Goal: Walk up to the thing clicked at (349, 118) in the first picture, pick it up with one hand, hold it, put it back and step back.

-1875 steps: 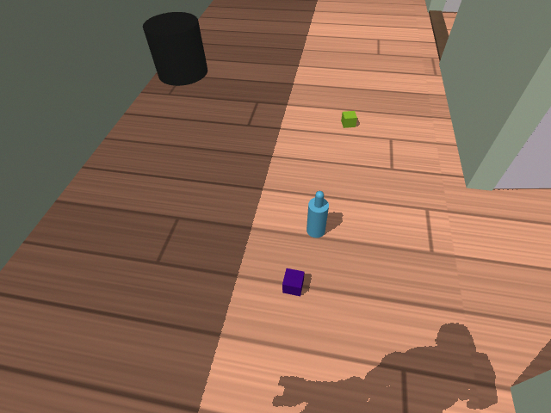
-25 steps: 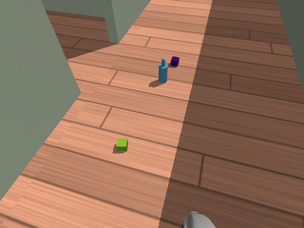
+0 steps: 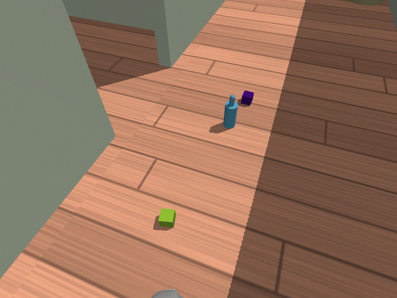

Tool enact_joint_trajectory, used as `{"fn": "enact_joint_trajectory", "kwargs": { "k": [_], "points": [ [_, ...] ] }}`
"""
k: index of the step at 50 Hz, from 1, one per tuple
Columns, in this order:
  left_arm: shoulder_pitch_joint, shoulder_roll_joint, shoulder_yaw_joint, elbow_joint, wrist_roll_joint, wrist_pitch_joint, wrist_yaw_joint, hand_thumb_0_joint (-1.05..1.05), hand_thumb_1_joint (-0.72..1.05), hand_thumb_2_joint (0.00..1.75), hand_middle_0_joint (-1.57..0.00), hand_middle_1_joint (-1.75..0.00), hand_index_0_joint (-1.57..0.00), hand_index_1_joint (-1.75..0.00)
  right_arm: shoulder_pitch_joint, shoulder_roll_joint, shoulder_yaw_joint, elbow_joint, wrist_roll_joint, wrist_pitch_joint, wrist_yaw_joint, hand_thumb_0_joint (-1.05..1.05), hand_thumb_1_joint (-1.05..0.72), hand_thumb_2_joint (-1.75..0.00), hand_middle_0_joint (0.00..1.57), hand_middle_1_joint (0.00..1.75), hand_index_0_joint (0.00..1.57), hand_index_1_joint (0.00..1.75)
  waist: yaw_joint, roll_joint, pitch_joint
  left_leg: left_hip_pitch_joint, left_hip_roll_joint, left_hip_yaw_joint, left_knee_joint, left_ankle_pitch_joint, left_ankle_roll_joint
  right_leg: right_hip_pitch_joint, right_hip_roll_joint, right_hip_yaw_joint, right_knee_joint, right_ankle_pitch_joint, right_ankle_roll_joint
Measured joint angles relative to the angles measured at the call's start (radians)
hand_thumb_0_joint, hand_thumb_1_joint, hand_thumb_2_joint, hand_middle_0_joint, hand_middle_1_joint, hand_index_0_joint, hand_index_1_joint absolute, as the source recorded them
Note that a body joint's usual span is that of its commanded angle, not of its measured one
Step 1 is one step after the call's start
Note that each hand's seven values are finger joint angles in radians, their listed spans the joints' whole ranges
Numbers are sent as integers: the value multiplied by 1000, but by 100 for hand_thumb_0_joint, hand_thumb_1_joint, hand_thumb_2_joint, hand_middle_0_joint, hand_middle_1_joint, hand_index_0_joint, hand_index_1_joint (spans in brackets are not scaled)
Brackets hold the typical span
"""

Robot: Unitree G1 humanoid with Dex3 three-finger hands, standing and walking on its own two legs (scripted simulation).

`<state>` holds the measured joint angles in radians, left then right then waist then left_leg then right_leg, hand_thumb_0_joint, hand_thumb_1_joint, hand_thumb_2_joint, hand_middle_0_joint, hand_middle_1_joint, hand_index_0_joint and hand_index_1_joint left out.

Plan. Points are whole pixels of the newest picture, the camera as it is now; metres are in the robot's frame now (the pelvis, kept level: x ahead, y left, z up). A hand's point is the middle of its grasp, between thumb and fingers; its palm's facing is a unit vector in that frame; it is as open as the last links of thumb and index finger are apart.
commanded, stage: walk up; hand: left
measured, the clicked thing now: (167, 217) +0.59 +0.22 -0.72
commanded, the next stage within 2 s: stand in 2.00 s
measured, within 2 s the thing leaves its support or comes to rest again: neither
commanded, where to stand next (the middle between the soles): +0.21 -0.01 m, yaw -1 degrees
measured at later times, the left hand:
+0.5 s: hand (113, 250) +0.24 +0.24 -0.12, palm faces -0.07 -0.91 -0.41, open 7.3 cm
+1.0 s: hand (114, 249) +0.25 +0.25 -0.14, palm faces -0.02 -0.95 -0.32, open 7.4 cm
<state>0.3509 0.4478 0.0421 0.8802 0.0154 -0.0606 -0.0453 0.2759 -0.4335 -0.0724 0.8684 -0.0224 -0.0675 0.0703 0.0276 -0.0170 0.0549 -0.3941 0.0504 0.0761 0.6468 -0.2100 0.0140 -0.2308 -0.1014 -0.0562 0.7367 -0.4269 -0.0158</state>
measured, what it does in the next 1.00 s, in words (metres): walks ahead: right foot, then left foot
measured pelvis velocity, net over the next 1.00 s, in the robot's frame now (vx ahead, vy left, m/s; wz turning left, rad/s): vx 0.18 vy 0.00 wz -0.01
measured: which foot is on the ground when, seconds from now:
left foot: down 0.00-0.40, up 0.42-0.66, down 0.68-1.00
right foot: up 0.00-0.36, down 0.38-1.00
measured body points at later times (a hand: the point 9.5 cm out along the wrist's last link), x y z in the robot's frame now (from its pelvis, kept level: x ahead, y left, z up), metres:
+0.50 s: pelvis +0.13 -0.02 +0.00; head +0.16 -0.05 +0.45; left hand +0.24 +0.29 -0.09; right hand +0.17 -0.34 -0.13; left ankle +0.11 +0.11 -0.67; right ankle +0.21 -0.13 -0.72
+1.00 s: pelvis +0.18 +0.00 +0.02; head +0.20 +0.01 +0.47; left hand +0.25 +0.30 -0.12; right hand +0.28 -0.30 -0.10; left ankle +0.21 +0.12 -0.72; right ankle +0.21 -0.13 -0.72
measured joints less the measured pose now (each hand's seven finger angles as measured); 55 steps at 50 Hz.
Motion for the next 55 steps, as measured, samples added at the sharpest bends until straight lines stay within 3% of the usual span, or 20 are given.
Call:
{"fn": "enact_joint_trajectory", "kwargs": {
  "k": [3, 5, 12, 16, 19, 21, 24, 27, 31, 35, 38, 41, 55],
  "points": [
    [-19, -3, -7, 30, -5, 19, 12, 1, 91, 90, -20, -30, -21, -30, 3, 10, 5, -19, 13, -11, -12, 0, -90, -90, 20, 30, 21, 29, -20, -11, 4, 27, 0, 8, 23, -54, 13, -116, 52, 57, 275, -44, -25],
    [-34, 1, -8, 34, -10, 17, 13, 1, 91, 90, -20, -30, -20, -30, 14, 24, 16, -25, 18, -15, -21, 0, -90, -90, 20, 30, 21, 29, -29, -30, 12, 72, -7, 15, -18, -53, 13, -177, 62, 67, 334, -7, -31],
    [-75, -15, -1, 17, -2, 21, -13, 1, 91, 90, -20, -30, -20, -30, 63, 20, 30, -26, 14, -11, -29, 0, -90, -90, 21, 30, 21, 30, -47, -32, 28, 192, -20, 37, -118, -70, 15, -268, 16, 36, 135, 103, -4],
    [-100, -26, 1, 17, 2, 19, -14, 1, 91, 90, -20, -30, -20, -30, 78, 7, 33, -19, 14, 5, -33, 0, -90, -90, 21, 30, 21, 30, -61, -4, 32, 215, -10, 36, -96, -117, -4, -239, 21, 23, -18, 180, -3],
    [-114, -24, 4, 13, 5, 4, -1, 1, 91, 90, -20, -30, -20, -30, 82, 4, 40, -12, 22, 24, -41, 1, -90, -90, 21, 30, 21, 30, -59, 15, 30, 195, 9, 28, 6, -197, -23, -166, 52, 12, -133, 258, -10],
    [-132, -38, 7, 8, 6, -6, 10, 1, 91, 90, -20, -30, -20, -30, 58, 6, 43, 1, 27, 39, -50, 1, -90, -90, 20, 30, 21, 30, -53, 46, 49, 138, 25, -12, 159, -250, 3, -170, 74, -1, -86, 226, -9],
    [-146, -55, -7, -11, -4, -7, 15, 1, 91, 90, -20, -30, -20, -30, 23, 14, 48, 15, 27, 53, -58, 1, -90, -90, 20, 30, 21, 29, -38, 56, 64, 39, -10, -54, 353, -331, 14, -154, 68, 0, -76, 198, -22],
    [-144, -67, -22, -19, -1, -2, 21, 1, 91, 90, -20, -30, -21, -30, 0, 13, 48, 22, 27, 47, -57, 1, -90, -90, 20, 30, 21, 29, -28, 66, 60, -21, -5, -54, 338, -288, 10, -131, 65, -2, -106, 200, -18],
    [-140, -63, -28, -9, 4, 10, 28, 1, 91, 90, -21, -30, -21, -30, -23, 19, 48, 44, 23, 44, -57, 0, -90, -90, 20, 30, 21, 29, -12, 58, 48, -16, 4, -51, 165, -208, -4, -124, 66, 1, -96, 180, -7],
    [-155, -50, -29, 30, -10, 39, 35, 1, 91, 90, -21, -30, -21, -30, -49, 33, 45, 84, 15, 41, -67, 0, -90, -90, 20, 30, 21, 29, -12, 19, 42, 40, -19, -37, 26, -50, -15, -139, 46, 12, -17, 126, 15],
    [-173, -58, -33, 77, -21, 57, 37, 1, 91, 90, -20, -30, -21, -30, -69, 43, 57, 112, 16, 46, -62, 0, -90, -90, 20, 30, 21, 29, -14, 11, 31, 45, -12, -42, 34, -73, -17, -120, 64, 20, -31, 80, 5],
    [-181, -61, -37, 119, -19, 53, 33, 1, 91, 90, -20, -30, -20, -30, -92, 57, 73, 139, 19, 52, -58, 0, -90, -90, 20, 30, 21, 29, -14, 1, 19, 64, -7, -49, 9, -71, -22, -82, 71, 14, -103, 157, 16],
    [-252, -83, -55, 265, -22, 44, 31, 1, 91, 90, -20, -30, -20, -30, -228, 74, 88, 233, 34, 48, -58, 0, -90, -90, 20, 30, 21, 30, -2, 14, 11, 181, -21, -49, -201, 12, -21, 40, 65, 6, -315, 232, 35]
  ]
}}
